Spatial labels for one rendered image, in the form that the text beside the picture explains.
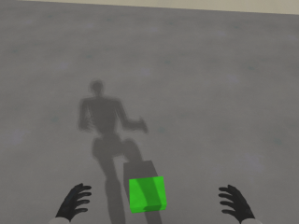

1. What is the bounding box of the right robot hand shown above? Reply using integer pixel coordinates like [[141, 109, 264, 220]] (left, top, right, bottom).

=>
[[219, 185, 255, 224]]

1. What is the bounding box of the carton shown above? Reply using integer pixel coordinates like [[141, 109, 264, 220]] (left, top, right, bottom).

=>
[[129, 176, 167, 214]]

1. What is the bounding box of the left robot hand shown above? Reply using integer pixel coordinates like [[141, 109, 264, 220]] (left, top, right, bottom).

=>
[[56, 183, 92, 222]]

